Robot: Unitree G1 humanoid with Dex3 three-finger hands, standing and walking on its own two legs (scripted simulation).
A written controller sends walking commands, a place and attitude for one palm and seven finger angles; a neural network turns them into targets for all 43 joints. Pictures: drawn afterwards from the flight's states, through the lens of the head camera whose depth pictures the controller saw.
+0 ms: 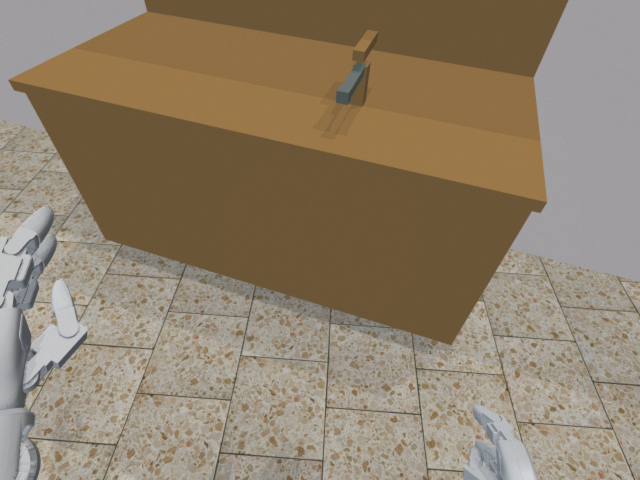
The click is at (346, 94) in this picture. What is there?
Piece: tap's lever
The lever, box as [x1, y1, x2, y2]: [336, 86, 351, 104]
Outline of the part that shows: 339,86 336,92 336,102 347,104 350,99 351,88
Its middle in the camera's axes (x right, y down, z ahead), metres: +0.05 -0.32 +0.86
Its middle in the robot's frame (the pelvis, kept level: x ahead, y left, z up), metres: +0.86 +0.01 +0.07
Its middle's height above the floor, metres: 0.84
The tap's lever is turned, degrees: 0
